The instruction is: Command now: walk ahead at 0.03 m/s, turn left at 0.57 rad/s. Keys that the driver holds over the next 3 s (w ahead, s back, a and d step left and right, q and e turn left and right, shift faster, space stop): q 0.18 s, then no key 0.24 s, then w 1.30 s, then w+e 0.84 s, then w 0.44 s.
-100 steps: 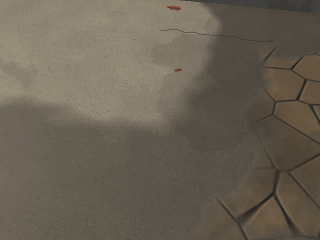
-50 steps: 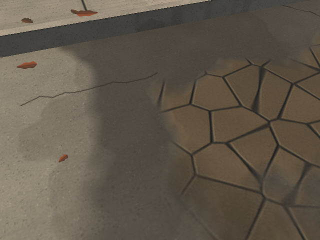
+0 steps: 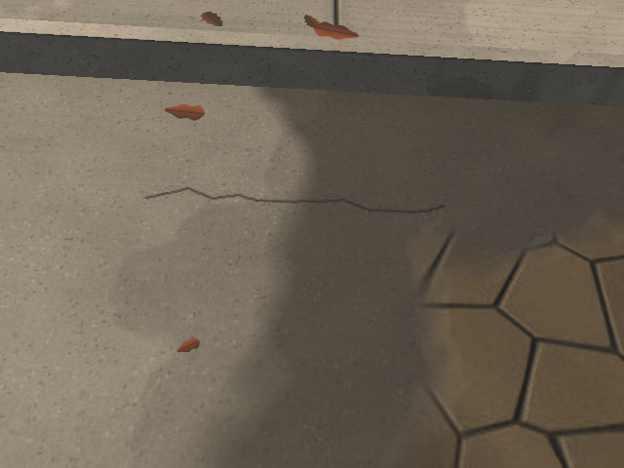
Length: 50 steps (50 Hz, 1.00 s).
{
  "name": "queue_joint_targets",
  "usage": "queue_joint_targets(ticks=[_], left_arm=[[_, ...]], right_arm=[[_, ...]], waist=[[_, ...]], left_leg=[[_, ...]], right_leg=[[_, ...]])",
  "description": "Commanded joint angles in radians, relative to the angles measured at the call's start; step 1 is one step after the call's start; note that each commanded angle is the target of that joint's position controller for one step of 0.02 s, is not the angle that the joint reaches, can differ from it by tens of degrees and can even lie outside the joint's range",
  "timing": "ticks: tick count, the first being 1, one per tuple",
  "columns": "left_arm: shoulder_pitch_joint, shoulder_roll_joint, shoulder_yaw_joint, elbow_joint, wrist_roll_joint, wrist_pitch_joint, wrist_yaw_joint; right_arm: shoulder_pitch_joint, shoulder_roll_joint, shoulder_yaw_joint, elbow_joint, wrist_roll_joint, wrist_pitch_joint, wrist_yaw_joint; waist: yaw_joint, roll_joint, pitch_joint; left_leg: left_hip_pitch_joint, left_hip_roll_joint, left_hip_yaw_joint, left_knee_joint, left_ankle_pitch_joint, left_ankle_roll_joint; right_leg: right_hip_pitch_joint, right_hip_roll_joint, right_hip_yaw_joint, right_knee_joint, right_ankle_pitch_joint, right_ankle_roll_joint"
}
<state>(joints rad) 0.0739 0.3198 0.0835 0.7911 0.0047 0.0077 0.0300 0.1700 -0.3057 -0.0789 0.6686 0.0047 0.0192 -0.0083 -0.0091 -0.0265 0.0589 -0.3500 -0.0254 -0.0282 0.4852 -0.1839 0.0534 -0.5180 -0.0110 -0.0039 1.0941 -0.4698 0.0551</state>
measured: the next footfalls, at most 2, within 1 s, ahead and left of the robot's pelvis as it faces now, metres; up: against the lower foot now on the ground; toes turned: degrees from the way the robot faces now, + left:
right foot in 0.28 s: +0.08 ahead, -0.14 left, +0.00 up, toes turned +13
left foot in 0.62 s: +0.00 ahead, +0.10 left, +0.00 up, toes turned +11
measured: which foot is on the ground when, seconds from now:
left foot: down 0.00-0.28, up 0.30-0.60, down 0.62-1.00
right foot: up 0.00-0.26, down 0.28-0.64, up 0.66-1.00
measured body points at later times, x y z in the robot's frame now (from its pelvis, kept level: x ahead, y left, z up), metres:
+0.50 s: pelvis +0.01 -0.04 +0.00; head +0.04 -0.05 +0.45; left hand +0.07 +0.26 -0.10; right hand +0.21 -0.28 -0.11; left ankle -0.04 +0.10 -0.69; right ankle +0.04 -0.15 -0.74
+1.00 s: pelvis +0.15 -0.01 -0.01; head +0.18 +0.00 +0.44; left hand +0.32 +0.27 -0.09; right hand +0.18 -0.30 -0.13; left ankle -0.04 +0.09 -0.74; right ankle +0.33 -0.10 -0.72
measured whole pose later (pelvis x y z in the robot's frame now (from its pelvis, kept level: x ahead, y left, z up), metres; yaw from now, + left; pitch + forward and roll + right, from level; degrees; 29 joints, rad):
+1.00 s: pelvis +0.15 -0.01 -0.01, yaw +12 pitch +2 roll +1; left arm 0.03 0.29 0.03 0.74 -0.02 -0.08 -0.06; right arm 0.46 -0.29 -0.06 0.82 0.02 -0.05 -0.01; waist -0.09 -0.02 0.03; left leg 0.12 0.01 -0.02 0.20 -0.36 -0.01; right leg -0.57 -0.04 -0.01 0.56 -0.05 -0.02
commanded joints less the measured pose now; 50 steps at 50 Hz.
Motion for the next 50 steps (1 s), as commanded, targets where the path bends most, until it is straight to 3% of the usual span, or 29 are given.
queue_joint_targets(ticks=[1, 4, 9, 11, 13, 14, 15, 16, 17, 18, 19, 20, 21, 23, 24, 26, 28, 30, 31, 32, 33, 34, 35, 37, 39, 42, 44, 48, 50], left_arm=[[0.021, 0.078, 0.02, -0.057, -0.004, -0.009, 0.008], [0.001, 0.056, 0.011, -0.061, -0.005, -0.009, 0.005], [-0.004, 0.07, 0.013, -0.067, -0.012, -0.015, -0.011], [0.027, 0.075, 0.014, -0.06, -0.014, -0.023, -0.021], [0.079, 0.066, 0.014, -0.045, -0.009, -0.033, -0.031], [0.095, 0.096, 0.021, -0.044, 0.004, -0.034, -0.032], [0.093, 0.157, 0.028, -0.059, 0.022, -0.03, -0.026], [0.074, 0.181, 0.029, -0.053, 0.049, -0.03, -0.028], [0.035, 0.139, 0.019, -0.08, 0.042, -0.038, -0.026], [0.005, 0.12, 0.015, -0.082, 0.026, -0.04, -0.021], [-0.015, 0.107, 0.01, -0.084, 0.011, -0.041, -0.019], [-0.019, 0.09, 0.003, -0.079, -0.002, -0.041, -0.017], [-0.01, 0.073, -0.006, -0.071, -0.004, -0.038, -0.014], [0.044, 0.055, -0.012, -0.044, -0.005, -0.03, -0.011], [0.066, 0.084, -0.004, -0.036, -0.01, -0.023, -0.008], [0.111, 0.146, 0.012, -0.028, -0.012, -0.012, -0.004], [0.137, 0.163, 0.017, -0.02, -0.025, -0.011, -0.007], [0.131, 0.144, 0.009, -0.015, -0.038, -0.014, -0.011], [0.116, 0.098, -0.006, -0.018, -0.03, -0.025, -0.016], [0.066, 0.012, -0.032, -0.041, -0.01, -0.042, -0.028], [0.007, 0.004, -0.034, -0.102, -0.016, -0.067, -0.029], [-0.053, 0.089, -0.011, -0.114, -0.029, -0.082, -0.028], [-0.024, 0.112, 0.001, -0.105, -0.043, -0.09, -0.037], [0.011, 0.096, 0.001, -0.078, -0.036, -0.096, -0.05], [-0.012, 0.067, -0.005, -0.078, -0.024, -0.102, -0.064], [-0.06, 0.018, -0.026, -0.093, -0.017, -0.102, -0.077], [-0.109, 0.009, -0.035, -0.112, -0.021, -0.1, -0.082], [-0.138, 0.048, -0.031, -0.139, -0.029, -0.098, -0.091], [-0.091, 0.08, -0.02, -0.133, -0.028, -0.101, -0.089]], right_arm=[[-0.025, -0.165, -0.044, -0.08, -0.001, -0.01, -0.018], [-0.016, -0.181, -0.051, -0.082, 0.005, -0.003, -0.027], [-0.031, -0.184, -0.052, -0.093, 0.003, 0.01, -0.021], [-0.041, -0.171, -0.046, -0.096, 0.003, 0.015, -0.019], [-0.054, -0.15, -0.034, -0.096, 0.01, 0.023, -0.023], [-0.02, -0.124, -0.025, -0.09, 0.007, 0.023, -0.026], [0.024, -0.069, -0.008, -0.087, -0.012, 0.02, -0.024], [-0.007, -0.113, -0.024, -0.123, -0.004, 0.009, -0.026], [-0.001, -0.183, -0.045, -0.098, -0.009, 0.003, -0.029], [0.014, -0.197, -0.056, -0.077, 0.0, 0.005, -0.027], [0.036, -0.168, -0.053, -0.049, 0.0, 0.014, -0.032], [0.038, -0.143, -0.046, -0.044, -0.005, 0.021, -0.034], [0.037, -0.107, -0.035, -0.039, -0.002, 0.023, -0.032], [0.015, -0.05, -0.009, -0.042, 0.001, 0.019, -0.021], [-0.022, -0.038, 0.001, -0.051, 0.002, 0.013, -0.014], [-0.074, -0.053, 0.004, -0.065, 0.012, -0.002, -0.008], [-0.041, -0.071, -0.001, -0.045, 0.017, -0.021, -0.005], [0.045, -0.065, -0.003, 0.007, 0.015, -0.038, -0.003], [0.113, -0.078, -0.007, 0.027, 0.015, -0.044, -0.007], [0.227, -0.114, -0.015, 0.051, 0.012, -0.048, -0.014], [0.267, -0.236, -0.048, 0.064, 0.0, -0.049, -0.003], [0.265, -0.19, -0.039, 0.058, -0.008, -0.068, 0.002], [0.236, -0.14, -0.022, 0.058, -0.01, -0.082, -0.001], [0.197, -0.114, -0.013, 0.053, 0.005, -0.094, 0.001], [0.192, -0.1, -0.006, 0.05, -0.001, -0.092, -0.001], [0.198, -0.114, -0.01, 0.056, 0.003, -0.089, -0.002], [0.225, -0.135, -0.015, 0.068, 0.005, -0.089, -0.003], [0.251, -0.16, -0.025, 0.095, 0.02, -0.091, -0.002], [0.242, -0.174, -0.029, 0.103, 0.019, -0.084, -0.004]], waist=[[0.024, 0.139, -0.203], [0.008, 0.147, -0.201], [-0.008, 0.189, -0.169], [-0.002, 0.201, -0.178], [0.032, 0.191, -0.178], [0.025, 0.141, -0.179], [-0.013, -0.074, -0.182], [-0.02, -0.269, -0.118], [-0.004, -0.174, -0.102], [-0.018, -0.127, -0.092], [-0.028, -0.095, -0.088], [-0.022, -0.095, -0.078], [-0.021, -0.092, -0.081], [0.008, -0.129, -0.111], [0.038, -0.166, -0.095], [0.075, -0.191, -0.06], [0.065, -0.156, -0.048], [0.015, -0.122, -0.035], [-0.019, -0.096, -0.07], [-0.064, 0.037, -0.122], [-0.074, 0.285, -0.088], [-0.103, 0.216, 0.001], [-0.071, 0.186, 0.036], [-0.048, 0.17, 0.055], [-0.044, 0.141, 0.048], [-0.054, 0.138, 0.032], [-0.07, 0.142, 0.041], [-0.052, 0.146, 0.067], [-0.013, 0.153, 0.035]], left_leg=[[0.234, 0.238, -0.272, -0.123, 0.464, 0.192], [0.211, 0.221, -0.294, -0.121, 0.358, 0.186], [0.141, 0.198, -0.388, -0.126, 0.176, 0.173], [0.155, 0.197, -0.41, -0.098, 0.188, 0.159], [0.12, 0.158, -0.394, -0.047, 0.176, 0.113], [0.062, 0.115, -0.361, 0.004, 0.068, 0.064], [-0.053, -0.003, -0.227, 0.205, -0.198, 0.0], [-0.163, -0.088, -0.123, 0.359, -0.45, -0.046], [-0.164, -0.053, -0.168, 0.534, -0.438, -0.074], [-0.18, -0.056, -0.167, 0.611, -0.382, -0.086], [-0.182, -0.051, -0.166, 0.637, -0.341, -0.104], [-0.197, -0.046, -0.174, 0.647, -0.301, -0.121], [-0.167, -0.042, -0.159, 0.619, -0.28, -0.133], [-0.124, 0.002, -0.068, 0.429, -0.223, -0.141], [-0.098, 0.01, -0.013, 0.347, -0.228, -0.141], [-0.047, 0.005, 0.037, 0.222, -0.292, -0.127], [0.044, -0.003, 0.059, 0.056, -0.226, -0.09], [0.223, -0.015, 0.079, -0.137, -0.071, -0.036], [0.366, 0.033, 0.017, -0.14, -0.061, -0.006], [0.524, 0.177, -0.167, -0.167, -0.095, 0.035], [0.507, 0.352, -0.464, -0.252, -0.276, 0.158], [0.466, 0.405, -0.564, -0.317, -0.336, 0.231], [0.465, 0.382, -0.517, -0.324, -0.364, 0.219], [0.483, 0.326, -0.405, -0.348, -0.273, 0.179], [0.44, 0.277, -0.29, -0.368, -0.084, 0.155], [0.341, 0.216, -0.143, -0.374, 0.066, 0.141], [0.28, 0.211, -0.102, -0.375, 0.085, 0.133], [0.303, 0.275, -0.108, -0.364, 0.104, 0.12], [0.354, 0.29, -0.097, -0.294, 0.283, 0.099]], right_leg=[[-0.061, -0.001, 0.063, -0.064, 0.07, 0.009], [-0.006, 0.017, 0.074, -0.214, 0.104, 0.024], [0.101, 0.045, 0.082, -0.377, 0.111, 0.014], [0.145, 0.04, 0.072, -0.458, 0.125, 0.0], [0.271, 0.035, 0.043, -0.662, 0.273, -0.03], [0.356, -0.042, 0.101, -0.724, 0.351, -0.063], [0.433, -0.244, 0.303, -0.78, 0.479, -0.139], [0.324, -0.379, 0.507, -0.816, 0.553, -0.315], [0.303, -0.371, 0.487, -0.822, 0.533, -0.354], [0.311, -0.317, 0.401, -0.802, 0.521, -0.316], [0.326, -0.263, 0.331, -0.787, 0.496, -0.276], [0.346, -0.251, 0.306, -0.774, 0.53, -0.268], [0.342, -0.223, 0.258, -0.768, 0.568, -0.264], [0.387, -0.172, 0.21, -0.81, 0.28, -0.241], [0.381, -0.161, 0.216, -0.838, 0.148, -0.239], [0.359, -0.187, 0.258, -0.862, 0.049, -0.255], [0.334, -0.205, 0.276, -0.859, 0.01, -0.261], [0.24, -0.182, 0.251, -0.829, 0.017, -0.239], [0.151, -0.158, 0.223, -0.767, 0.042, -0.199], [0.011, -0.078, 0.115, -0.538, 0.053, -0.136], [-0.183, 0.031, -0.033, -0.367, -0.02, -0.084], [-0.282, -0.021, 0.028, -0.194, -0.091, -0.077], [-0.339, -0.054, 0.058, -0.114, -0.035, -0.09], [-0.389, -0.089, 0.055, -0.091, 0.099, -0.1], [-0.341, -0.096, 0.032, -0.143, 0.214, -0.083], [-0.201, -0.069, -0.013, -0.318, 0.367, -0.041], [-0.108, -0.045, -0.029, -0.429, 0.437, -0.033], [-0.042, -0.035, -0.008, -0.529, 0.446, -0.073], [0.033, -0.015, -0.022, -0.552, 0.402, -0.105]])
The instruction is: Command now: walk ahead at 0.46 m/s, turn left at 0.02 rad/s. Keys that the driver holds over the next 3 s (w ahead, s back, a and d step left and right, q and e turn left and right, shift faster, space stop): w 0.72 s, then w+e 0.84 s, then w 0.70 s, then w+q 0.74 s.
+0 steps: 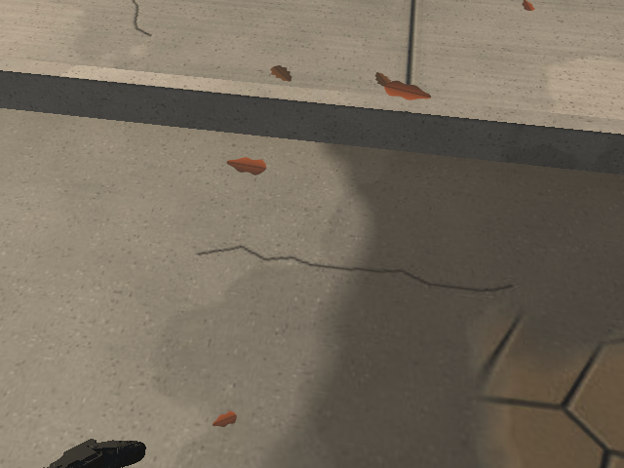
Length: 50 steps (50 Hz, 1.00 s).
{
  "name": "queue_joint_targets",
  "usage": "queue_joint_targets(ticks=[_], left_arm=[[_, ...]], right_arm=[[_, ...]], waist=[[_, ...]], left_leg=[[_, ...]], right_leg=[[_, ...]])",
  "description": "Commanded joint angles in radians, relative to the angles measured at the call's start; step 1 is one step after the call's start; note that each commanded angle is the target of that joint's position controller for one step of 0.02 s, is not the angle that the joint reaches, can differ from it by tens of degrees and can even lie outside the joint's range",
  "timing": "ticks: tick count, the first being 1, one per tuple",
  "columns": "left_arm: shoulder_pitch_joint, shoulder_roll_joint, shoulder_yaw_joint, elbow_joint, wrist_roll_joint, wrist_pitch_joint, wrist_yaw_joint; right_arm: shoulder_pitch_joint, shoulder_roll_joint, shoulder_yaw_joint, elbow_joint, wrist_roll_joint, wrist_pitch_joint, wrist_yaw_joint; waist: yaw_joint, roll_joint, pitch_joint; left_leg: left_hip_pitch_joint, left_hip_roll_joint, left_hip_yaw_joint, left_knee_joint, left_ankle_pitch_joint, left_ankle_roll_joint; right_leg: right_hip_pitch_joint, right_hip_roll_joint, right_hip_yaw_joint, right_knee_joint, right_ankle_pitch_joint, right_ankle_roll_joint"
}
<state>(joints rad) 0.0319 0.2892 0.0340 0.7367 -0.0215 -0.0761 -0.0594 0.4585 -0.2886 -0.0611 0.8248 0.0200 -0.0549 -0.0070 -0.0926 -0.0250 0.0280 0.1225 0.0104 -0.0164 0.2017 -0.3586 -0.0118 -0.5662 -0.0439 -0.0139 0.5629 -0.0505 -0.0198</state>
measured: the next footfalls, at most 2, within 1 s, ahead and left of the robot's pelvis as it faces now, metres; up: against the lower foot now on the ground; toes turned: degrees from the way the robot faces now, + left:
right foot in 0.04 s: +0.20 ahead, -0.13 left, +0.00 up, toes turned -2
left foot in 0.60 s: +0.51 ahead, +0.11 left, +0.00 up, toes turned +2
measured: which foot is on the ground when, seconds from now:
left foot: down 0.00-0.06, up 0.08-0.58, down 0.60-1.00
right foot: up 0.00-0.02, down 0.04-0.60, up 0.62-1.00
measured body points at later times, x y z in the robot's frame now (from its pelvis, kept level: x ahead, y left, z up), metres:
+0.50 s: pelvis +0.26 -0.03 +0.01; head +0.29 -0.03 +0.46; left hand +0.27 +0.25 -0.12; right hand +0.48 -0.26 -0.08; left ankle +0.46 +0.13 -0.69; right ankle +0.16 -0.13 -0.73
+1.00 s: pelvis +0.55 +0.01 +0.01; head +0.57 +0.01 +0.46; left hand +0.74 +0.25 -0.10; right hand +0.57 -0.27 -0.11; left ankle +0.47 +0.11 -0.73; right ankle +0.73 -0.16 -0.68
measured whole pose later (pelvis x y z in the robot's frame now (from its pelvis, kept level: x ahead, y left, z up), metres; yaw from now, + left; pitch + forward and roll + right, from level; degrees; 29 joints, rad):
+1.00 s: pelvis +0.55 +0.01 +0.01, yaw -6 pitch +1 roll +2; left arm 0.15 0.28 0.04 0.79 -0.02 -0.05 -0.03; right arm 0.31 -0.27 -0.05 0.85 -0.01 -0.10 0.00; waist -0.06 -0.05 0.02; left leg 0.04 -0.05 0.15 0.18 -0.24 0.04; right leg -0.68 -0.10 0.05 0.68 0.08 0.00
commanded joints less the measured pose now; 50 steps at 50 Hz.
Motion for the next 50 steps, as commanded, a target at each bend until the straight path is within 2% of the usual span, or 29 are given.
queue_joint_targets(ticks=[1, 2, 3, 4, 5, 6, 7, 8, 9, 10, 13, 16, 20, 23, 25, 28, 29, 30, 31, 32, 33, 34, 35, 36, 38, 40, 42, 46, 50], left_arm=[[0.026, 0.134, 0.043, -0.06, 0.002, -0.016, 0.006], [0.181, 0.17, 0.066, -0.013, 0.001, -0.012, 0.016], [0.358, 0.228, 0.083, 0.021, 0.006, -0.007, 0.028], [0.419, 0.314, 0.096, 0.043, 0.022, -0.005, 0.021], [0.385, 0.213, 0.068, 0.033, 0.008, -0.011, 0.019], [0.31, 0.176, 0.055, 0.026, 0.009, -0.012, 0.024], [0.248, 0.16, 0.05, 0.014, 0.016, -0.013, 0.026], [0.202, 0.138, 0.045, 0.009, 0.026, -0.014, 0.025], [0.173, 0.114, 0.038, 0.004, 0.039, -0.018, 0.025], [0.161, 0.106, 0.037, 0.005, 0.038, -0.023, 0.025], [0.172, 0.118, 0.041, 0.028, 0.023, -0.04, 0.029], [0.211, 0.136, 0.045, 0.049, 0.02, -0.036, 0.041], [0.281, 0.16, 0.047, 0.075, 0.009, -0.022, 0.052], [0.345, 0.17, 0.049, 0.105, 0.004, -0.005, 0.053], [0.366, 0.174, 0.052, 0.12, 0.001, 0.009, 0.056], [0.349, 0.196, 0.06, 0.125, 0.0, 0.025, 0.062], [0.327, 0.199, 0.06, 0.122, 0.001, 0.031, 0.064], [0.325, 0.171, 0.048, 0.113, 0.01, 0.034, 0.067], [0.398, 0.083, 0.017, 0.077, 0.025, 0.021, 0.064], [0.453, 0.026, -0.002, 0.09, 0.021, -0.002, 0.057], [0.354, 0.135, 0.025, 0.076, -0.009, -0.018, 0.049], [0.272, 0.158, 0.031, 0.046, -0.024, -0.028, 0.046], [0.23, 0.149, 0.03, 0.04, -0.012, -0.031, 0.049], [0.23, 0.139, 0.035, 0.042, 0.001, -0.025, 0.05], [0.287, 0.1, 0.03, 0.067, -0.003, 0.001, 0.049], [0.276, 0.077, 0.027, 0.064, -0.005, 0.023, 0.054], [0.22, 0.075, 0.03, 0.044, -0.002, 0.028, 0.057], [0.117, 0.053, 0.024, 0.013, 0.004, 0.015, 0.04], [0.001, 0.035, 0.014, -0.045, 0.004, 0.012, 0.018]], right_arm=[[-0.056, -0.195, -0.047, -0.052, 0.002, -0.004, -0.007], [-0.047, -0.176, -0.039, -0.05, -0.004, 0.002, -0.011], [-0.028, -0.129, -0.017, -0.069, -0.025, 0.005, -0.015], [0.1, 0.009, 0.019, -0.093, -0.011, -0.014, -0.009], [0.027, -0.097, -0.001, -0.08, 0.013, -0.034, -0.005], [-0.071, -0.15, -0.018, -0.108, 0.036, -0.044, 0.002], [-0.124, -0.145, -0.013, -0.119, 0.027, -0.05, -0.001], [-0.149, -0.134, -0.016, -0.119, 0.006, -0.05, -0.004], [-0.129, -0.123, -0.018, -0.111, 0.001, -0.041, -0.002], [-0.109, -0.106, -0.016, -0.101, 0.001, -0.03, -0.001], [-0.14, -0.081, -0.011, -0.108, -0.011, -0.007, -0.006], [-0.243, -0.073, -0.006, -0.137, -0.019, -0.013, -0.005], [-0.386, -0.04, 0.009, -0.168, -0.012, -0.034, 0.013], [-0.472, -0.04, 0.014, -0.199, -0.003, -0.042, 0.033], [-0.504, -0.05, 0.013, -0.219, -0.001, -0.046, 0.046], [-0.439, -0.09, -0.002, -0.213, -0.003, -0.048, 0.053], [-0.334, -0.119, -0.019, -0.184, -0.005, -0.048, 0.049], [-0.172, -0.17, -0.043, -0.139, -0.008, -0.046, 0.039], [-0.032, -0.265, -0.065, -0.119, -0.032, -0.042, 0.03], [0.008, -0.254, -0.062, -0.1, -0.02, -0.038, 0.036], [-0.023, -0.17, -0.036, -0.105, -0.011, -0.038, 0.034], [-0.103, -0.149, -0.027, -0.114, -0.009, -0.036, 0.032], [-0.164, -0.131, -0.021, -0.12, -0.016, -0.035, 0.032], [-0.206, -0.106, -0.014, -0.125, -0.025, -0.039, 0.034], [-0.239, -0.087, -0.012, -0.12, -0.029, -0.052, 0.036], [-0.237, -0.101, -0.018, -0.097, -0.029, -0.066, 0.033], [-0.218, -0.114, -0.023, -0.075, -0.038, -0.068, 0.024], [-0.213, -0.131, -0.024, -0.055, -0.033, -0.064, 0.01], [-0.147, -0.152, -0.032, -0.012, -0.02, -0.045, 0.001]], waist=[[0.118, 0.15, 0.01], [0.188, 0.134, -0.092], [0.254, 0.04, -0.24], [0.173, -0.293, -0.387], [0.208, -0.218, -0.336], [0.193, -0.16, -0.184], [0.166, -0.063, -0.115], [0.138, -0.03, -0.068], [0.103, -0.054, -0.062], [0.086, -0.067, -0.061], [0.072, -0.043, -0.01], [0.098, -0.014, 0.026], [0.156, -0.005, 0.048], [0.189, -0.005, 0.065], [0.187, -0.014, 0.067], [0.129, -0.052, 0.012], [0.064, -0.055, -0.058], [-0.01, -0.039, -0.176], [-0.014, 0.12, -0.35], [0.005, 0.294, -0.445], [-0.022, 0.203, -0.333], [-0.002, 0.157, -0.194], [0.025, 0.089, -0.118], [0.059, 0.085, -0.072], [0.101, 0.111, -0.068], [0.111, 0.104, -0.031], [0.097, 0.087, 0.002], [0.063, 0.08, 0.027], [0.013, 0.057, 0.062]], left_leg=[[-0.113, 0.231, -0.075, 0.1, 0.647, 0.144], [-0.161, 0.184, -0.031, 0.293, 0.772, 0.117], [-0.354, 0.134, 0.0, 0.6, 0.561, 0.079], [-0.693, -0.06, -0.018, 0.968, -0.125, 0.014], [-0.797, -0.035, -0.142, 1.091, -0.206, 0.025], [-0.875, 0.019, -0.11, 1.117, -0.131, 0.042], [-0.847, 0.07, -0.08, 1.079, -0.042, 0.052], [-0.812, 0.103, -0.072, 1.022, 0.021, 0.052], [-0.751, 0.13, -0.082, 0.99, 0.067, 0.054], [-0.716, 0.137, -0.08, 0.969, 0.087, 0.049], [-0.744, 0.15, -0.062, 0.877, 0.147, 0.018], [-0.816, 0.153, -0.054, 0.709, 0.307, -0.009], [-0.764, 0.109, -0.002, 0.461, 0.476, -0.011], [-0.775, 0.086, 0.006, 0.369, 0.475, 0.001], [-0.791, 0.074, 0.001, 0.326, 0.416, 0.022], [-0.674, 0.032, 0.026, 0.292, 0.292, 0.067], [-0.522, -0.002, 0.058, 0.267, 0.293, 0.093], [-0.266, 0.015, 0.045, 0.284, 0.319, 0.129], [0.145, 0.265, -0.298, 0.323, 0.279, 0.249], [0.305, 0.389, -0.683, 0.17, 0.088, 0.337], [0.237, 0.357, -0.632, 0.121, -0.012, 0.29], [0.093, 0.327, -0.491, 0.095, 0.044, 0.259], [-0.043, 0.289, -0.395, 0.066, 0.143, 0.247], [-0.146, 0.253, -0.321, 0.032, 0.226, 0.24], [-0.239, 0.226, -0.224, -0.03, 0.284, 0.24], [-0.287, 0.224, -0.137, -0.071, 0.345, 0.244], [-0.282, 0.219, -0.067, -0.091, 0.383, 0.236], [-0.263, 0.183, 0.075, -0.109, 0.41, 0.19], [-0.128, 0.232, 0.122, -0.086, 0.441, 0.179]], right_leg=[[0.192, 0.046, -0.036, -0.034, -0.035, -0.053], [0.4, 0.071, -0.057, -0.033, -0.044, -0.081], [0.698, -0.082, 0.118, -0.007, -0.089, -0.135], [0.954, -0.322, 0.656, -0.179, -0.439, -0.291], [0.896, -0.321, 0.788, -0.314, -0.58, -0.269], [0.779, -0.304, 0.643, -0.319, -0.534, -0.23], [0.649, -0.271, 0.529, -0.323, -0.406, -0.212], [0.536, -0.231, 0.439, -0.339, -0.298, -0.207], [0.464, -0.2, 0.376, -0.363, -0.235, -0.202], [0.424, -0.186, 0.341, -0.391, -0.205, -0.21], [0.357, -0.175, 0.251, -0.457, -0.134, -0.235], [0.391, -0.16, 0.183, -0.477, -0.054, -0.227], [0.423, -0.129, 0.094, -0.472, 0.006, -0.192], [0.515, -0.162, 0.093, -0.437, 0.027, -0.191], [0.596, -0.195, 0.104, -0.396, 0.076, -0.181], [0.673, -0.213, 0.102, -0.279, 0.333, -0.151], [0.662, -0.183, 0.071, -0.148, 0.5, -0.132], [0.563, -0.13, 0.032, 0.057, 0.5, -0.099], [0.216, -0.027, -0.014, 0.433, 0.176, -0.041], [-0.044, 0.112, 0.081, 0.652, -0.521, -0.011], [-0.157, 0.052, 0.15, 0.738, -0.514, -0.025], [-0.193, -0.001, 0.11, 0.719, -0.419, -0.035], [-0.165, -0.042, 0.087, 0.669, -0.335, -0.03], [-0.117, -0.074, 0.088, 0.614, -0.276, -0.023], [-0.029, -0.097, 0.092, 0.577, -0.22, -0.005], [-0.048, -0.1, 0.1, 0.536, -0.173, 0.015], [-0.105, -0.092, 0.126, 0.449, -0.078, 0.031], [-0.072, -0.061, 0.078, 0.196, 0.149, 0.027], [-0.11, -0.049, 0.039, 0.067, 0.16, 0.001]])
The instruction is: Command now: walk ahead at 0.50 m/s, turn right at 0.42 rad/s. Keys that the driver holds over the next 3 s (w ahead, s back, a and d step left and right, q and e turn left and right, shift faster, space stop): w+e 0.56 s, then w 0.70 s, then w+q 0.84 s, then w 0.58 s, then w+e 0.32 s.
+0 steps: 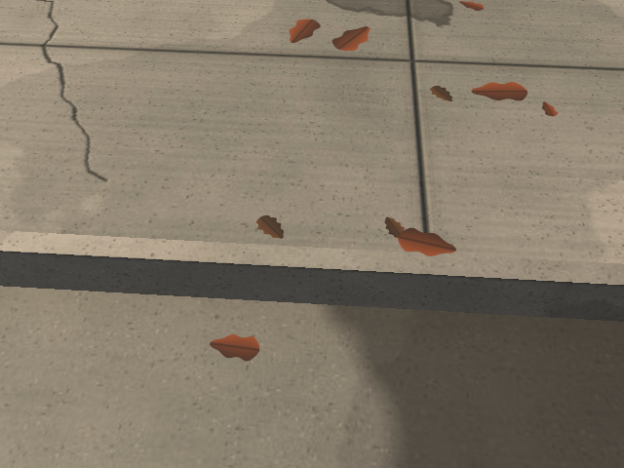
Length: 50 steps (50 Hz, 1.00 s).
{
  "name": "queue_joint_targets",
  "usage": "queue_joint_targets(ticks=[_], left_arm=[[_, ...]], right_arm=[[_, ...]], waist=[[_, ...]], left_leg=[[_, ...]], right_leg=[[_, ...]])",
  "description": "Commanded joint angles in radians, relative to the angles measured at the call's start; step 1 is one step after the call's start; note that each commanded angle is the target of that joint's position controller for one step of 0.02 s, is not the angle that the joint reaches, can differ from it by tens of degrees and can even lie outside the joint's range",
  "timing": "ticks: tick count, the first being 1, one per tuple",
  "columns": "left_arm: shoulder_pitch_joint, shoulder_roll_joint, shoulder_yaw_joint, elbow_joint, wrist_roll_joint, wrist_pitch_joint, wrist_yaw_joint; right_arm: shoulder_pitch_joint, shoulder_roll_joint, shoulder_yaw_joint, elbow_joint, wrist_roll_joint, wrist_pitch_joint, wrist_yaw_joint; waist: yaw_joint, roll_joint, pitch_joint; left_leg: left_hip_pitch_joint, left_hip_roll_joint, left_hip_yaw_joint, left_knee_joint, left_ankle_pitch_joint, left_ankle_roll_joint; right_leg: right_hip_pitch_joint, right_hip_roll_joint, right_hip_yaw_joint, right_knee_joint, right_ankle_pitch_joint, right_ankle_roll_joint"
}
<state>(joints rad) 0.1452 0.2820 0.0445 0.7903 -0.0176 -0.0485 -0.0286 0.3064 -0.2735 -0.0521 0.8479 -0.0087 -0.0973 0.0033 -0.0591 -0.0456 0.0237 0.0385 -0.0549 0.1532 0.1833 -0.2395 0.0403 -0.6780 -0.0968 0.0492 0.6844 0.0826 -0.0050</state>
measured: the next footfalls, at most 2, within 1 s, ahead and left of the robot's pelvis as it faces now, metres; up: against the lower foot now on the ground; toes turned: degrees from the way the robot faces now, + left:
right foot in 0.14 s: +0.26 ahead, -0.13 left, +0.00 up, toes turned -7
left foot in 0.64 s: +0.56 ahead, +0.00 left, +0.00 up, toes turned -22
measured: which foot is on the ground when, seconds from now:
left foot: down 0.00-0.14, up 0.16-0.62, down 0.64-1.00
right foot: up 0.00-0.12, down 0.14-0.66, up 0.68-1.00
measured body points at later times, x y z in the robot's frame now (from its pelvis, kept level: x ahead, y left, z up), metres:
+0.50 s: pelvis +0.29 -0.06 +0.00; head +0.32 -0.08 +0.45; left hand +0.37 +0.22 -0.12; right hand +0.39 -0.35 -0.11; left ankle +0.46 +0.06 -0.70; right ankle +0.22 -0.12 -0.74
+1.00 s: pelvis +0.55 -0.10 +0.00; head +0.58 -0.11 +0.45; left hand +0.81 +0.04 -0.11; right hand +0.42 -0.33 -0.13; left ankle +0.53 +0.01 -0.74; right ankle +0.59 -0.25 -0.71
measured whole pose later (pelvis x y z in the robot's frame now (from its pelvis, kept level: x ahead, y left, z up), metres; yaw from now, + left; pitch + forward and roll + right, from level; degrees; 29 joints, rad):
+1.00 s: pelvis +0.55 -0.10 +0.00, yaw -25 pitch +1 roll +1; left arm 0.09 0.27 0.01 0.81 0.04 -0.03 -0.04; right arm 0.40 -0.24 -0.02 0.93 -0.02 -0.08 0.01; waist -0.06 -0.05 0.04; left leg -0.03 -0.04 0.06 0.25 -0.24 0.04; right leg -0.52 -0.03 0.00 0.69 -0.16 -0.02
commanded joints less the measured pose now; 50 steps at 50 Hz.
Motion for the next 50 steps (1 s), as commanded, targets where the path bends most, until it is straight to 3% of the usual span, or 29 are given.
queue_joint_targets(ticks=[1, 3, 5, 6, 7, 8, 9, 10, 11, 12, 13, 14, 17, 22, 27, 30, 31, 32, 33, 34, 35, 36, 37, 39, 41, 44, 47, 50], left_arm=[[-0.131, 0.045, 0.004, -0.113, 0.0, -0.015, -0.019], [-0.145, 0.056, 0.009, -0.141, 0.0, -0.014, -0.032], [-0.089, 0.089, 0.027, -0.15, 0.0, -0.009, -0.038], [0.009, 0.123, 0.047, -0.134, -0.001, -0.006, -0.036], [0.171, 0.174, 0.079, -0.094, -0.006, -0.003, -0.025], [0.352, 0.191, 0.072, -0.027, 0.109, 0.005, 0.002], [0.302, 0.323, 0.104, -0.049, 0.095, 0.012, 0.007], [0.312, 0.278, 0.101, -0.06, 0.056, 0.019, 0.008], [0.259, 0.247, 0.092, -0.049, 0.046, 0.021, 0.014], [0.214, 0.188, 0.075, -0.044, 0.04, 0.021, 0.015], [0.179, 0.161, 0.065, -0.045, 0.03, 0.02, 0.017], [0.153, 0.14, 0.056, -0.048, 0.023, 0.018, 0.018], [0.165, 0.168, 0.062, -0.032, 0.024, -0.001, 0.01], [0.23, 0.178, 0.067, -0.001, 0.024, 0.0, 0.009], [0.275, 0.193, 0.073, 0.017, 0.035, 0.001, 0.019], [0.225, 0.2, 0.073, 0.011, 0.039, -0.004, 0.025], [0.218, 0.189, 0.068, 0.017, 0.035, -0.01, 0.025], [0.226, 0.146, 0.052, 0.017, 0.029, -0.02, 0.02], [0.254, 0.07, 0.03, -0.018, 0.003, -0.027, 0.02], [0.323, 0.085, 0.029, -0.02, 0.022, -0.021, 0.022], [0.313, 0.123, 0.032, 0.023, 0.04, -0.006, 0.027], [0.248, 0.122, 0.031, 0.026, 0.045, -0.004, 0.017], [0.21, 0.108, 0.027, 0.02, 0.046, -0.003, 0.012], [0.18, 0.089, 0.019, 0.022, 0.064, 0.007, 0.004], [0.166, 0.081, 0.014, 0.021, 0.064, 0.011, -0.001], [0.052, 0.063, -0.001, -0.01, 0.067, 0.008, -0.01], [-0.072, 0.025, -0.028, -0.043, 0.063, 0.003, -0.018], [-0.119, 0.03, -0.037, -0.05, 0.056, -0.001, -0.007]], right_arm=[[0.014, -0.171, -0.044, -0.028, 0.013, 0.006, -0.01], [0.011, -0.186, -0.051, -0.021, 0.021, 0.026, -0.016], [-0.013, -0.214, -0.06, -0.031, 0.023, 0.044, -0.028], [-0.025, -0.222, -0.062, -0.038, 0.021, 0.055, -0.034], [-0.037, -0.21, -0.056, -0.046, 0.021, 0.061, -0.041], [0.04, -0.145, -0.028, -0.05, -0.054, 0.046, -0.023], [0.123, -0.033, -0.005, -0.103, -0.037, 0.034, 0.004], [-0.012, -0.11, -0.014, -0.102, -0.042, 0.025, 0.007], [-0.082, -0.116, -0.011, -0.127, -0.021, 0.013, 0.012], [-0.089, -0.112, -0.005, -0.123, -0.022, 0.005, 0.009], [-0.095, -0.118, -0.005, -0.124, -0.035, 0.014, 0.007], [-0.066, -0.12, -0.003, -0.119, -0.047, 0.032, 0.007], [-0.048, -0.098, 0.006, -0.116, -0.047, 0.065, 0.016], [-0.232, -0.085, 0.017, -0.168, -0.038, 0.062, 0.024], [-0.319, -0.096, 0.019, -0.199, -0.023, 0.04, 0.026], [-0.201, -0.128, 0.006, -0.166, -0.024, 0.026, 0.015], [-0.104, -0.139, -0.003, -0.135, -0.03, 0.016, 0.005], [0.007, -0.186, -0.017, -0.112, -0.044, 0.002, -0.007], [0.115, -0.274, -0.034, -0.113, -0.061, 0.003, -0.02], [0.091, -0.312, -0.053, -0.082, -0.041, 0.023, -0.015], [0.018, -0.207, -0.032, -0.104, -0.031, 0.03, -0.006], [-0.027, -0.141, -0.016, -0.108, -0.021, 0.03, 0.0], [-0.053, -0.111, -0.006, -0.102, -0.022, 0.027, -0.001], [-0.021, -0.102, 0.0, -0.066, -0.023, 0.011, -0.003], [0.014, -0.111, -0.003, -0.037, -0.014, -0.005, 0.005], [0.038, -0.115, -0.004, -0.005, -0.01, -0.007, 0.006], [0.048, -0.106, 0.001, 0.018, -0.008, 0.0, 0.008], [0.093, -0.129, -0.005, 0.049, -0.012, 0.005, 0.009]], waist=[[-0.023, 0.077, 0.07], [-0.01, 0.088, 0.066], [0.036, 0.126, 0.005], [0.092, 0.135, -0.058], [0.179, 0.11, -0.143], [0.199, 0.023, -0.243], [0.102, -0.272, -0.348], [0.176, -0.059, -0.354], [0.158, -0.014, -0.207], [0.118, 0.045, -0.112], [0.088, 0.043, -0.071], [0.058, 0.021, -0.072], [0.035, 0.011, -0.066], [0.105, -0.018, 0.016], [0.138, -0.026, 0.01], [0.075, -0.038, -0.017], [0.025, -0.008, -0.05], [-0.026, 0.07, -0.128], [-0.049, 0.239, -0.238], [0.021, 0.378, -0.225], [0.043, 0.19, -0.114], [0.038, 0.106, -0.04], [0.049, 0.109, -0.002], [0.051, 0.15, 0.003], [0.058, 0.151, -0.025], [0.048, 0.148, -0.005], [0.031, 0.158, 0.008], [0.017, 0.169, 0.0]], left_leg=[[0.003, 0.312, -0.041, -0.046, 0.349, 0.122], [0.079, 0.336, -0.025, 0.02, 0.482, 0.106], [0.109, 0.336, 0.005, 0.16, 0.82, 0.08], [0.094, 0.32, 0.023, 0.305, 0.948, 0.064], [-0.005, 0.277, 0.049, 0.522, 0.917, 0.03], [-0.197, 0.225, 0.089, 0.86, 0.517, 0.006], [-0.633, 0.013, -0.009, 1.204, -0.365, -0.048], [-0.741, 0.041, -0.204, 1.243, -0.3, -0.033], [-0.78, 0.096, -0.211, 1.201, -0.184, -0.022], [-0.735, 0.137, -0.2, 1.096, -0.108, -0.021], [-0.68, 0.155, -0.199, 1.034, -0.096, -0.033], [-0.605, 0.163, -0.199, 0.991, -0.091, -0.048], [-0.55, 0.156, -0.171, 0.877, -0.088, -0.078], [-0.626, 0.148, -0.165, 0.597, 0.123, -0.102], [-0.552, 0.094, -0.168, 0.419, 0.173, -0.091], [-0.362, 0.068, -0.162, 0.341, 0.105, -0.054], [-0.232, 0.053, -0.15, 0.277, 0.101, -0.033], [-0.074, 0.146, -0.241, 0.224, 0.043, 0.004], [0.127, 0.378, -0.58, 0.127, -0.164, 0.077], [0.13, 0.478, -0.896, 0.026, -0.21, 0.155], [0.031, 0.451, -0.811, 0.04, -0.304, 0.156], [-0.055, 0.39, -0.671, 0.031, -0.253, 0.142], [-0.108, 0.341, -0.557, 0.008, -0.131, 0.117], [-0.122, 0.286, -0.414, 0.011, 0.164, 0.105], [-0.099, 0.277, -0.346, 0.025, 0.352, 0.12], [-0.087, 0.269, -0.279, -0.002, 0.416, 0.137], [-0.135, 0.226, -0.199, -0.003, 0.482, 0.118], [-0.122, 0.242, -0.194, 0.047, 0.591, 0.103]], right_leg=[[-0.019, 0.008, -0.032, -0.071, -0.007, -0.024], [-0.027, 0.025, -0.061, -0.09, -0.106, -0.05], [0.087, 0.084, -0.124, -0.083, -0.218, -0.088], [0.217, 0.125, -0.15, -0.087, -0.25, -0.113], [0.454, 0.161, -0.139, -0.145, -0.202, -0.152], [0.705, 0.044, 0.057, -0.158, -0.274, -0.201], [1.005, -0.233, 0.617, -0.251, -0.204, -0.386], [1.013, -0.213, 0.678, -0.339, -0.189, -0.366], [0.895, -0.193, 0.513, -0.345, -0.143, -0.339], [0.754, -0.155, 0.421, -0.363, -0.05, -0.301], [0.661, -0.115, 0.355, -0.379, 0.033, -0.278], [0.588, -0.085, 0.307, -0.398, 0.075, -0.268], [0.497, -0.041, 0.25, -0.444, 0.057, -0.28], [0.508, -0.004, 0.26, -0.497, -0.149, -0.25], [0.571, -0.015, 0.295, -0.41, -0.015, -0.209], [0.548, -0.029, 0.326, -0.32, 0.054, -0.161], [0.53, 0.009, 0.3, -0.211, 0.125, -0.139], [0.482, 0.077, 0.234, -0.005, 0.099, -0.111], [0.295, 0.19, 0.114, 0.268, -0.194, -0.072], [0.123, 0.24, 0.067, 0.394, -0.595, -0.07], [0.097, 0.163, 0.11, 0.46, -0.542, -0.08], [0.109, 0.136, 0.099, 0.442, -0.475, -0.076], [0.125, 0.111, 0.086, 0.399, -0.436, -0.07], [0.151, 0.105, 0.067, 0.371, -0.397, -0.05], [0.146, 0.111, 0.051, 0.36, -0.377, -0.038], [0.089, 0.084, 0.003, 0.25, -0.317, -0.012], [0.171, 0.072, -0.077, 0.046, -0.237, -0.002], [0.256, 0.096, -0.113, -0.068, -0.22, -0.021]])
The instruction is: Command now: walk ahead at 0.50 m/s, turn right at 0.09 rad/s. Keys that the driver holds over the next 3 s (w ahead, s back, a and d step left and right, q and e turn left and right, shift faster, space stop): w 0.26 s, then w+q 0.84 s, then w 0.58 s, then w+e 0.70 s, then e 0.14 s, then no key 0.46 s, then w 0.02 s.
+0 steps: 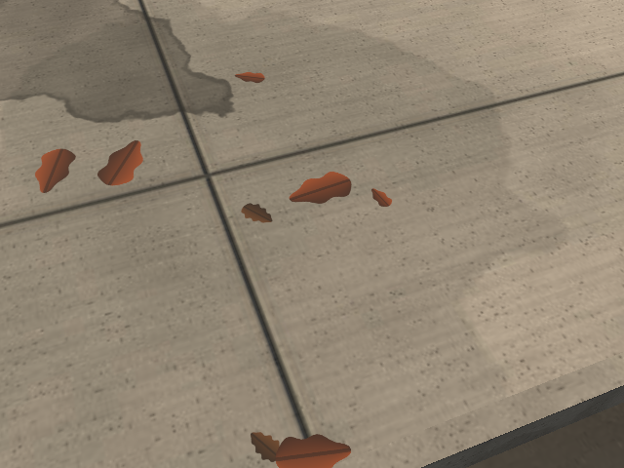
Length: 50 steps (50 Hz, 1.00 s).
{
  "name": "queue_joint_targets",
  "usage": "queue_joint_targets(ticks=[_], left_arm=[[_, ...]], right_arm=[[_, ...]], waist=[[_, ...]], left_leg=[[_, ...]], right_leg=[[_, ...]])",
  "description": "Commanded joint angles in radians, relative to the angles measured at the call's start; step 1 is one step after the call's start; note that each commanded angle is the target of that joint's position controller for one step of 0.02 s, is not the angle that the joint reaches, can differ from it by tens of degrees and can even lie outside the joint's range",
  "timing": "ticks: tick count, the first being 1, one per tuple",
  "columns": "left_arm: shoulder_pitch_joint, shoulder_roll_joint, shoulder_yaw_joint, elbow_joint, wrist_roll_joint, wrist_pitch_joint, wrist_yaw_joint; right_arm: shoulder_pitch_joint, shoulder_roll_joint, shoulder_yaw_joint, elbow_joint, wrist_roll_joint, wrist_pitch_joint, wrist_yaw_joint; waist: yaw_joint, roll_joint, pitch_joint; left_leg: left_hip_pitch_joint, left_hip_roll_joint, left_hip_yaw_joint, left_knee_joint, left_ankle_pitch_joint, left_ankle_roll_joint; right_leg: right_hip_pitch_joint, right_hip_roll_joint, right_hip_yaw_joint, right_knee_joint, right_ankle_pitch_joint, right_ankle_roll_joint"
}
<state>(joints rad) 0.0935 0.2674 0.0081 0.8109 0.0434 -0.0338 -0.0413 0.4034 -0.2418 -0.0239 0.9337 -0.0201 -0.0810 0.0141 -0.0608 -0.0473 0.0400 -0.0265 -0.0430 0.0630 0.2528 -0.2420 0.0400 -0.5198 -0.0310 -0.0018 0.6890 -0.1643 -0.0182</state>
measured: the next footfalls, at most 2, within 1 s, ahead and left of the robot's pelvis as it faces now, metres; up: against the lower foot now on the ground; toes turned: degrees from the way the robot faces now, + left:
right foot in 0.10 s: +0.18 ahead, -0.09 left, +0.00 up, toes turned -2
left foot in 0.64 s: +0.47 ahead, +0.10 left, +0.15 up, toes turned +14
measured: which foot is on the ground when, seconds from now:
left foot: down 0.00-0.10, up 0.12-0.62, down 0.64-1.00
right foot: up 0.00-0.08, down 0.10-0.66, up 0.68-1.00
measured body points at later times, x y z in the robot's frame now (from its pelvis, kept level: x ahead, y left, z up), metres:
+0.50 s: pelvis +0.23 -0.01 +0.00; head +0.26 -0.01 +0.45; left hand +0.09 +0.20 -0.14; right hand +0.45 -0.18 -0.10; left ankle +0.32 +0.11 -0.46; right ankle +0.14 -0.09 -0.75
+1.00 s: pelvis +0.56 +0.09 +0.13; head +0.56 +0.10 +0.58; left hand +0.69 +0.36 +0.06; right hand +0.61 -0.14 +0.00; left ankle +0.44 +0.09 -0.60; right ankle +0.79 -0.02 -0.49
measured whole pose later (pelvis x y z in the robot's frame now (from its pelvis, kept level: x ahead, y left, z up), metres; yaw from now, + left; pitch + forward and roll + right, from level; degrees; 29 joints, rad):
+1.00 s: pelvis +0.56 +0.09 +0.13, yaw +22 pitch +4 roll -2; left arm 0.05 0.21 -0.02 0.68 0.05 -0.07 -0.04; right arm 0.49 -0.20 0.00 0.97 -0.06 -0.16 0.08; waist -0.06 0.00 -0.09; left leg -0.14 -0.13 -0.10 0.50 -0.42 0.14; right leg -0.94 -0.06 0.07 1.07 -0.02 0.04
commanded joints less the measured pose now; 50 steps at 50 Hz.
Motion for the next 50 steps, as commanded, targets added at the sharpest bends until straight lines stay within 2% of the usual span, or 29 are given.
queue_joint_targets(ticks=[1, 2, 4, 5, 6, 7, 8, 10, 14, 15, 19, 23, 26, 28, 29, 31, 32, 33, 34, 35, 36, 37, 38, 39, 40, 41, 43, 46, 50], left_arm=[[-0.062, 0.052, 0.0, -0.069, -0.006, -0.018, 0.011], [-0.028, 0.053, 0.001, -0.056, -0.007, -0.018, 0.019], [0.212, 0.074, 0.016, 0.034, 0.005, -0.027, 0.038], [0.344, 0.143, 0.039, 0.065, 0.022, -0.033, 0.049], [0.378, 0.256, 0.063, 0.069, 0.024, -0.029, 0.055], [0.39, 0.257, 0.081, 0.082, -0.026, -0.013, 0.05], [0.292, 0.179, 0.064, 0.066, -0.033, -0.008, 0.045], [0.198, 0.082, 0.037, 0.058, -0.026, -0.016, 0.04], [0.283, 0.064, 0.033, 0.123, -0.023, -0.049, 0.042], [0.377, 0.063, 0.035, 0.164, -0.012, -0.055, 0.042], [0.469, 0.029, 0.012, 0.24, -0.007, -0.073, 0.04], [0.45, 0.022, -0.018, 0.286, -0.023, -0.085, 0.046], [0.456, 0.055, -0.021, 0.289, -0.052, -0.067, 0.092], [0.474, 0.058, -0.027, 0.262, -0.074, -0.062, 0.094], [0.485, 0.096, -0.02, 0.247, -0.084, -0.061, 0.096], [0.46, 0.18, 0.017, 0.216, -0.056, -0.034, 0.091], [0.414, 0.203, 0.035, 0.179, -0.054, -0.031, 0.078], [0.389, 0.134, 0.027, 0.083, -0.049, -0.051, 0.055], [0.431, 0.144, 0.056, 0.138, 0.123, -0.029, -0.091], [0.373, 0.085, 0.07, 0.076, 0.05, -0.054, -0.104], [0.296, 0.048, 0.047, 0.045, 0.014, -0.076, -0.079], [0.253, 0.01, 0.023, -0.01, 0.032, -0.086, -0.05], [0.233, -0.031, -0.006, -0.059, 0.049, -0.074, -0.031], [0.228, -0.026, -0.018, -0.063, 0.034, -0.049, -0.015], [0.238, -0.025, -0.026, -0.064, 0.028, -0.031, -0.006], [0.231, 0.008, -0.018, -0.076, 0.014, -0.027, -0.001], [0.135, 0.029, -0.011, -0.138, 0.004, -0.061, 0.012], [-0.029, 0.034, -0.008, -0.172, -0.01, -0.078, 0.006], [-0.237, -0.032, -0.023, -0.243, 0.016, -0.021, -0.007]], right_arm=[[-0.001, -0.166, -0.034, -0.029, 0.001, -0.009, -0.003], [-0.003, -0.165, -0.035, -0.022, 0.002, -0.005, -0.005], [-0.036, -0.153, -0.03, -0.029, 0.018, -0.003, -0.007], [-0.055, -0.13, -0.02, -0.054, 0.023, -0.006, -0.007], [0.031, -0.003, 0.007, -0.081, 0.021, -0.003, -0.005], [0.059, -0.105, -0.018, -0.038, 0.002, 0.023, -0.019], [0.004, -0.111, -0.023, -0.048, -0.016, 0.029, -0.015], [-0.067, -0.094, -0.025, -0.071, -0.017, 0.027, 0.003], [-0.078, -0.029, -0.018, -0.08, -0.02, 0.063, 0.019], [-0.113, 0.024, -0.007, -0.092, -0.007, 0.075, 0.0], [-0.368, 0.097, 0.03, -0.249, 0.002, 0.08, -0.049], [-0.536, 0.136, 0.077, -0.401, 0.0, 0.088, -0.047], [-0.536, 0.109, 0.092, -0.45, -0.015, 0.111, -0.018], [-0.452, 0.117, 0.096, -0.394, 0.008, 0.109, -0.006], [-0.418, 0.105, 0.096, -0.381, 0.023, 0.106, -0.008], [-0.197, 0.037, 0.059, -0.311, 0.011, 0.097, -0.002], [-0.084, -0.022, 0.031, -0.28, -0.002, 0.082, 0.013], [-0.024, -0.138, -0.015, -0.238, 0.001, 0.078, 0.007], [0.288, -0.209, -0.002, -0.154, -0.065, 0.083, 0.037], [0.32, -0.269, -0.057, -0.098, -0.07, 0.065, 0.038], [0.174, -0.228, -0.061, -0.056, -0.05, 0.036, 0.058], [-0.005, -0.138, -0.038, -0.039, -0.027, 0.002, 0.073], [-0.096, -0.019, -0.001, -0.001, -0.041, -0.018, 0.074], [-0.177, 0.055, 0.03, 0.014, -0.081, -0.025, 0.086], [-0.228, 0.073, 0.043, 0.015, -0.077, -0.037, 0.093], [-0.293, 0.039, 0.033, -0.015, -0.058, -0.057, 0.1], [-0.2, -0.007, 0.027, -0.009, -0.055, -0.095, 0.078], [0.063, -0.085, 0.008, 0.015, -0.067, -0.108, 0.042], [0.139, -0.073, -0.009, -0.013, -0.004, -0.088, 0.083]], waist=[[0.026, 0.168, -0.02], [0.044, 0.182, -0.035], [0.152, 0.095, -0.135], [0.209, 0.014, -0.198], [0.138, -0.229, -0.243], [0.162, -0.107, -0.258], [0.122, -0.043, -0.113], [0.077, -0.034, 0.01], [0.039, -0.007, 0.008], [0.078, -0.075, -0.002], [0.084, -0.007, 0.093], [0.037, 0.057, 0.107], [0.034, 0.035, 0.054], [0.029, 0.057, -0.019], [0.008, -0.008, -0.106], [-0.081, -0.175, -0.297], [-0.137, -0.209, -0.376], [-0.131, -0.008, -0.396], [-0.17, 0.25, -0.442], [-0.152, 0.158, -0.167], [-0.071, 0.008, -0.006], [0.025, -0.046, -0.039], [0.103, -0.03, -0.07], [0.181, -0.061, -0.051], [0.216, -0.029, -0.039], [0.236, -0.021, -0.038], [0.193, 0.087, -0.075], [0.05, 0.143, -0.101], [0.002, 0.153, -0.028]], left_leg=[[-0.039, 0.244, -0.113, -0.001, 0.624, 0.101], [-0.031, 0.256, -0.115, 0.04, 0.658, 0.103], [-0.098, 0.193, -0.057, 0.326, 0.802, 0.082], [-0.257, 0.144, -0.029, 0.556, 0.524, 0.052], [-0.518, 0.004, 0.027, 0.904, -0.253, 0.01], [-0.593, 0.012, -0.074, 1.074, -0.293, 0.016], [-0.674, 0.061, -0.084, 1.138, -0.227, 0.021], [-0.688, 0.113, -0.078, 1.109, -0.109, 0.016], [-0.758, 0.117, -0.051, 1.276, -0.051, -0.016], [-0.891, 0.068, -0.006, 1.587, -0.155, -0.006], [-1.4, 0.048, -0.151, 1.957, -0.262, 0.068], [-1.371, 0.051, -0.062, 1.741, -0.232, 0.081], [-1.084, 0.103, 0.063, 1.396, -0.202, 0.072], [-0.833, 0.067, 0.191, 1.193, -0.223, 0.117], [-0.668, 0.011, 0.238, 1.095, -0.226, 0.128], [-0.489, -0.083, 0.184, 0.946, -0.335, 0.164], [-0.304, -0.082, 0.039, 0.791, -0.285, 0.205], [-0.057, 0.104, -0.497, 0.523, -0.478, 0.294], [0.122, 0.188, -1.046, 0.194, -0.135, 0.325], [0.046, 0.247, -1.012, 0.167, -0.23, 0.122], [-0.148, 0.243, -0.847, 0.208, -0.146, 0.122], [-0.236, 0.219, -0.72, 0.221, -0.112, 0.163], [-0.32, 0.198, -0.643, 0.22, -0.151, 0.183], [-0.47, 0.173, -0.56, 0.206, -0.138, 0.163], [-0.547, 0.133, -0.462, 0.188, -0.119, 0.14], [-0.661, 0.091, -0.326, 0.143, -0.088, 0.119], [-0.716, -0.026, -0.198, 0.123, 0.02, 0.05], [-0.413, -0.003, -0.227, 0.14, 0.372, 0.064], [-0.152, 0.105, -0.352, 0.066, 0.424, 0.165]], right_leg=[[0.116, 0.032, -0.059, -0.097, 0.023, -0.021], [0.16, 0.04, -0.066, -0.108, 0.001, -0.037], [0.444, 0.085, -0.077, -0.216, 0.058, -0.072], [0.633, -0.066, 0.092, -0.283, 0.038, -0.107], [0.783, -0.371, 0.493, -0.341, 0.263, -0.213], [0.717, -0.366, 0.556, -0.378, 0.048, -0.294], [0.604, -0.31, 0.474, -0.414, -0.186, -0.283], [0.431, -0.208, 0.357, -0.507, -0.266, -0.218], [0.366, -0.17, 0.229, -0.518, -0.061, -0.218], [0.402, -0.215, 0.255, -0.505, -0.028, -0.264], [0.466, -0.291, 0.245, -0.518, -0.281, -0.223], [0.322, -0.204, 0.05, -0.597, -0.264, -0.117], [0.311, -0.193, -0.043, -0.757, 0.108, -0.164], [0.405, -0.173, -0.183, -0.661, 0.808, -0.154], [0.437, -0.201, -0.186, -0.554, 1.312, -0.168], [0.638, -0.265, -0.167, -0.175, 1.714, -0.145], [0.595, -0.251, -0.18, 0.067, 1.607, -0.118], [0.196, -0.124, -0.152, 0.452, 1.0, -0.059], [-0.208, 0.151, 0.205, 1.047, 0.139, -0.074], [-0.513, 0.174, 0.448, 1.216, 0.196, -0.111], [-0.575, 0.148, 0.39, 1.316, 0.221, -0.105], [-0.568, 0.115, 0.326, 1.329, 0.15, -0.11], [-0.594, 0.088, 0.303, 1.404, 0.142, -0.14], [-0.576, 0.039, 0.292, 1.37, 0.201, -0.16], [-0.583, 0.012, 0.254, 1.328, 0.213, -0.164], [-0.463, -0.026, 0.17, 1.149, 0.186, -0.142], [-0.289, -0.026, 0.069, 0.972, 0.151, -0.08], [-0.33, -0.003, 0.017, 0.67, 0.11, 0.05], [-0.257, 0.0, 0.011, 0.095, 0.175, 0.089]])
